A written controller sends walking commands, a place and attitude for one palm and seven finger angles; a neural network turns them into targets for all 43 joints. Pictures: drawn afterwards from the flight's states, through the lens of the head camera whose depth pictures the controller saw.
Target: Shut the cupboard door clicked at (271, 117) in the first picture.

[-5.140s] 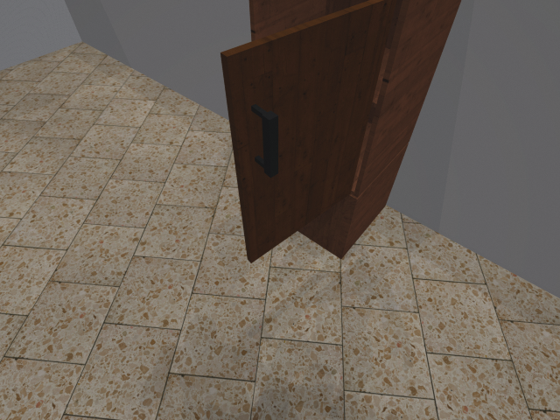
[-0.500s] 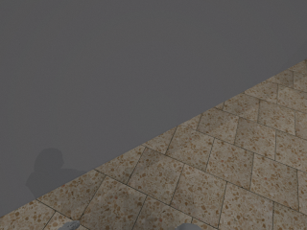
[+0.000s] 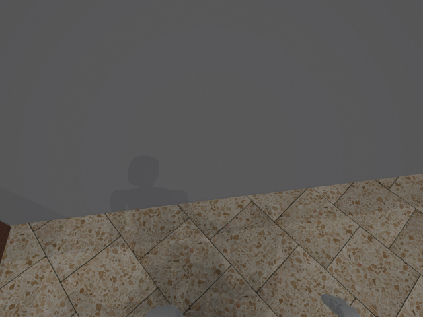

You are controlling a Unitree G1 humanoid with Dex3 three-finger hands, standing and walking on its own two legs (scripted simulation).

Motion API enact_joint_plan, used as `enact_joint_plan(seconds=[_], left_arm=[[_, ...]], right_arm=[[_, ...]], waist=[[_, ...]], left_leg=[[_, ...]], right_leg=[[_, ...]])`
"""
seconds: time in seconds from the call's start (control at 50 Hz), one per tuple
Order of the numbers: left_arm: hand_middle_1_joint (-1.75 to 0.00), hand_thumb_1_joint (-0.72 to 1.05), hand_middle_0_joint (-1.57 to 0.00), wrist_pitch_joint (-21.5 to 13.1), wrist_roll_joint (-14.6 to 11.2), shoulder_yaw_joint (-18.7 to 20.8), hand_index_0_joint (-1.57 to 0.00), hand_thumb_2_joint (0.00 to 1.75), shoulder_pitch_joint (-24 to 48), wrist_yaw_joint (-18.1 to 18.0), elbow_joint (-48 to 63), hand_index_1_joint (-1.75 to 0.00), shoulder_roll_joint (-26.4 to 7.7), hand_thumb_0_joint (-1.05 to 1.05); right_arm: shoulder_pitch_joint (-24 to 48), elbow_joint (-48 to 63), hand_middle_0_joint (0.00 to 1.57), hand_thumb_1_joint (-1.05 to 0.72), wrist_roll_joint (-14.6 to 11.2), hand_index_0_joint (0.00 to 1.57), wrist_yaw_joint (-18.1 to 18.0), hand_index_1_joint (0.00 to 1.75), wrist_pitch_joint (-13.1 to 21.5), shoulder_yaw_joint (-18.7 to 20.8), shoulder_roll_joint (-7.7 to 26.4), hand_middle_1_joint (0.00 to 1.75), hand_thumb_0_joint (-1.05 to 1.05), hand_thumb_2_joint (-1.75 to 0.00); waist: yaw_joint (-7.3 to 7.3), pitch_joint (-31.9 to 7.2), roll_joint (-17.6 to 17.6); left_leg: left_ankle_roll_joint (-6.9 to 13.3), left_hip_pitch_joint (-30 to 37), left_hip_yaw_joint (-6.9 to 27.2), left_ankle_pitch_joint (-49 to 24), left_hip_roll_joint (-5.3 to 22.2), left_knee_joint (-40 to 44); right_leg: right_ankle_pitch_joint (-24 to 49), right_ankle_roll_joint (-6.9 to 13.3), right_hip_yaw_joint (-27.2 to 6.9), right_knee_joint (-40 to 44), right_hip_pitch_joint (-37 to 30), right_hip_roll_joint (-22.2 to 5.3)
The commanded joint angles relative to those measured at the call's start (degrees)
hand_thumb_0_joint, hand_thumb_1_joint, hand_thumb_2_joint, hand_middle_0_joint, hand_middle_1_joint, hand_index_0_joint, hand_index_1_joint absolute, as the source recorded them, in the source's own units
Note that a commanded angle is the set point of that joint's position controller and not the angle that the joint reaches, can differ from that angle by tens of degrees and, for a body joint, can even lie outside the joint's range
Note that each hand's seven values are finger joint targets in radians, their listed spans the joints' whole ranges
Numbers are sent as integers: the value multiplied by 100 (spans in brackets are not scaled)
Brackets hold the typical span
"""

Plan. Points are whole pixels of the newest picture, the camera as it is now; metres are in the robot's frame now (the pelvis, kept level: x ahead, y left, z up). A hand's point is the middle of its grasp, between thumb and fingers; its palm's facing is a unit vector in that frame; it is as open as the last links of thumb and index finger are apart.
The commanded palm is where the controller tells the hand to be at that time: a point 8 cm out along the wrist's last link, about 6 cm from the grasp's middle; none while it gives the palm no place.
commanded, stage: turn to face it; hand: left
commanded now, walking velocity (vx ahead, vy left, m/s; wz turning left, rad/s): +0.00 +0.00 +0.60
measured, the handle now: out of the picture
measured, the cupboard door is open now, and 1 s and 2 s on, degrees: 80 80 80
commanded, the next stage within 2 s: none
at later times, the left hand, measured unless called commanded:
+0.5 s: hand out of the picture +0.08 +0.17 -0.14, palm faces +0.26 -0.92 -0.30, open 7.4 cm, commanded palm none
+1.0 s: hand out of the picture -0.03 +0.18 -0.16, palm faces +0.59 -0.76 -0.28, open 7.4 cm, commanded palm none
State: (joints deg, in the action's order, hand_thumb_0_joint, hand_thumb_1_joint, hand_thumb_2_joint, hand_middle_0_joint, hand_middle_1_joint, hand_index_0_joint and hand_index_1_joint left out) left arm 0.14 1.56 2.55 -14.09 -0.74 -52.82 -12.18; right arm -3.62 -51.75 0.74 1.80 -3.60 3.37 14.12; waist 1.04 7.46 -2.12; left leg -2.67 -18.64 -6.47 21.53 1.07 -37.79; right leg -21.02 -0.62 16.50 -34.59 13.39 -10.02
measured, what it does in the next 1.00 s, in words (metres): steps on the spot, turning left: left foot, then right foot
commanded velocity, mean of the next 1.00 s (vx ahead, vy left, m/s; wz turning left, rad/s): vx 0.00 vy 0.00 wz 0.60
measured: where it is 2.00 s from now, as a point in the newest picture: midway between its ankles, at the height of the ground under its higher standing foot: outside the picture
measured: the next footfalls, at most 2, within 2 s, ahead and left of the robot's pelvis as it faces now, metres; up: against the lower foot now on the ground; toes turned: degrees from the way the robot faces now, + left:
left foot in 0.02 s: +0.03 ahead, +0.12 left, +0.00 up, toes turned +8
right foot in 0.38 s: +0.08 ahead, -0.14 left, +0.00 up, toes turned +9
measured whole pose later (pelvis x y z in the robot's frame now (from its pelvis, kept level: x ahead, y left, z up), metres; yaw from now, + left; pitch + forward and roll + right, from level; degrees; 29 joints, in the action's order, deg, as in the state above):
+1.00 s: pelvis +0.03 -0.05 +0.00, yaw +36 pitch +1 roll +0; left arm 3.1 0.9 4.1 -9.4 -0.3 -51.6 -15.0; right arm -7.9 -52.3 1.8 0.2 -2.1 2.9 13.2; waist 0.3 5.6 -0.4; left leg -0.2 -16.8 1.3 14.7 0.1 -30.7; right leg -26.1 -4.6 1.8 -53.6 25.3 -4.9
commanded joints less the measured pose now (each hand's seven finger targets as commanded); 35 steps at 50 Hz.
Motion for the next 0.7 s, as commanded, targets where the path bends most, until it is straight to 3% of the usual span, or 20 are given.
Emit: enact_joint_plan(seconds=[0.0, 0.02, 0.04, 0.06, 0.08, 0.1, 0.14, 0.24, 0.3, 0.32, 0.34, 0.36, 0.38, 0.4, 0.42, 0.46, 0.54, 0.58, 0.64, 0.68], left_arm=[[-30, 90, -20, -29, -115, 241, -20, 90, 145, 18, 693, -30, -652, 0], [-30, 90, -20, 64, -36, 209, -20, 90, 531, -42, 908, -30, -772, 0], [-30, 90, -20, 89, -43, 211, -20, 90, 726, -80, 848, -30, -663, 0], [-30, 90, -20, 88, -54, 230, -20, 90, 782, -62, 754, -30, -684, 0], [-30, 90, -20, 112, -60, 239, -20, 90, 702, -33, 636, -30, -675, 0], [-30, 90, -20, 136, -60, 246, -20, 90, 530, -7, 559, -30, -665, 0], [-30, 90, -20, 155, -68, 244, -20, 90, 388, 18, 490, -30, -643, 0], [-30, 90, -20, 140, -77, 211, -20, 90, 557, 16, 627, -30, -572, 0], [-30, 90, -20, 81, -94, 229, -20, 90, 153, 5, 568, -30, -565, 0], [-30, 90, -20, 28, -91, 274, -20, 90, -112, -18, 524, -30, -683, 0], [-30, 90, -20, -58, -11, 366, -20, 90, -383, -70, 507, -30, -1130, 0], [-30, 90, -20, -71, 43, 428, -20, 90, -421, -104, 524, -30, -1612, 0], [-30, 90, -20, -102, -16, 357, -20, 90, -263, -138, 564, -30, -1378, 0], [-30, 90, -20, -89, -29, 312, -20, 90, 111, -144, 635, -30, -1186, 0], [-30, 90, -20, -80, -40, 241, -20, 90, 431, -139, 692, -30, -968, 0], [-30, 90, -20, -95, -27, 185, -20, 90, 607, -143, 769, -30, -776, 0], [-30, 90, -20, -128, -15, 245, -20, 90, -18, -143, 545, -30, -903, 0], [-30, 90, -20, -125, -10, 284, -20, 90, -183, -140, 463, -30, -1040, 0], [-30, 90, -20, -97, 26, 356, -20, 90, -177, -133, 417, -30, -1125, 0], [-30, 90, -20, -78, 1, 392, -20, 90, -97, -108, 420, -30, -1185, 0]], right_arm=[[-1195, 221, 20, -90, 84, 20, -69, 30, 227, 423, 1559, 30, 0, -90], [-1501, 97, 20, -90, 44, 20, -98, 30, 171, 425, 1690, 30, 0, -90], [-1361, 128, 20, -90, 48, 20, -181, 30, 221, 399, 1514, 30, 0, -90], [-1097, 189, 20, -90, 51, 20, -242, 30, 236, 372, 1356, 30, 0, -90], [-805, 250, 20, -90, 58, 20, -261, 30, 246, 315, 1209, 30, 0, -90], [-628, 299, 20, -90, 56, 20, -266, 30, 261, 286, 1121, 30, 0, -90], [-549, 314, 20, -90, 52, 20, -260, 30, 275, 257, 1070, 30, 0, -90], [-562, 296, 20, -90, 97, 20, -215, 30, 217, 315, 1099, 30, 0, -90], [-298, 393, 20, -90, 75, 20, -206, 30, 169, 357, 1102, 30, 0, -90], [-220, 449, 20, -90, 36, 20, -196, 30, 164, 349, 1008, 30, 0, -90], [-258, 517, 20, -90, -21, 20, -156, 30, 167, 313, 683, 30, 0, -90], [-241, 666, 20, -90, -28, 20, -127, 30, 173, 271, 410, 30, 0, -90], [-282, 531, 20, -90, 37, 20, -123, 30, 120, 327, 682, 30, 0, -90], [-309, 425, 20, -90, 29, 20, -101, 30, 76, 340, 571, 30, 0, -90], [-366, 319, 20, -90, 38, 20, -60, 30, 39, 319, 538, 30, 0, -90], [-514, 220, 20, -90, 24, 20, -5, 30, 8, 255, 377, 30, 0, -90], [-137, 248, 20, -90, -5, 20, 15, 30, 29, 164, 224, 30, 0, -90], [-52, 270, 20, -90, -12, 20, 21, 30, 57, 112, 179, 30, 0, -90], [-15, 332, 20, -90, -30, 20, 20, 30, 99, 92, 168, 30, 0, -90], [-249, 303, 20, -90, -22, 20, 4, 30, 137, 105, 250, 30, 0, -90]], waist=[[-705, -1650, 2015], [-792, -1548, 1313], [-691, -1548, 1487], [-613, -1299, 1419], [-431, -1128, 1265], [-287, -1096, 1055], [-184, -1077, 1028], [-220, -912, 1092], [-11, -948, 1203], [149, -987, 921], [286, -1113, -262], [344, -1041, -1768], [230, -1003, -1430], [17, -850, -1209], [-141, -683, -1060], [-275, -767, -1016], [51, -926, -728], [124, -1053, -812], [147, -1014, -1045], [-2, -1108, -886]], left_leg=[[1378, 2585, 2834, -4352, 2302, 1534], [1814, 2148, 2771, -4202, 2672, 1496], [1710, 2060, 2720, -4239, 2283, 1442], [1562, 1731, 2462, -4095, 2028, 1487], [1386, 1437, 2125, -3989, 1730, 1537], [1248, 1356, 1857, -3943, 1491, 1535], [1147, 1241, 1665, -3655, 1282, 1572], [1113, 694, 1967, -2733, 1144, 1617], [966, 68, 2145, -2345, 959, 1327], [773, -386, 2084, -1924, 751, 987], [380, -1198, 1560, -671, 152, 38], [1, -1752, 694, 1430, -564, -1647], [71, -1574, 1143, 1331, -189, -2832], [21, -1603, 1102, 934, -86, -3413], [-40, -1580, 1001, 507, 60, -3643], [-139, -1396, 748, 159, 117, -3323], [-209, -1204, 343, 387, 63, -1893], [-179, -1036, 191, 440, 44, -1285], [-74, -650, 48, 475, 50, -517], [5, -104, -74, -29, -24, 245]], right_leg=[[-1432, -511, -431, -2455, 2020, 122], [-1872, -420, -1186, -3054, 2160, 207], [-1527, -428, -1461, -3242, 2345, 213], [-1175, -450, -1593, -3381, 2367, 247], [-790, -463, -1666, -3348, 2200, 271], [-527, -472, -1638, -3249, 2061, 340], [-355, -475, -1587, -2852, 1803, 429], [-415, -406, -1412, -1347, 1010, 737], [205, -337, -1276, -127, -14, 946], [743, -307, -1344, 702, -716, 832], [800, -32, -2424, 1639, -1502, -198], [1412, 705, -3888, 2026, -1322, -1803], [1486, 935, -3745, 1955, -686, -1853], [1523, 893, -3330, 1854, -441, -1491], [1801, 776, -2589, 1722, -272, -1154], [2614, 611, -1677, 1543, -371, -809], [3878, 654, -1332, 1236, -1210, -926], [4255, 688, -1239, 1070, -1454, -1028], [4151, 698, -1145, 874, -1332, -1180], [3928, 539, -965, 530, -1102, -1176]])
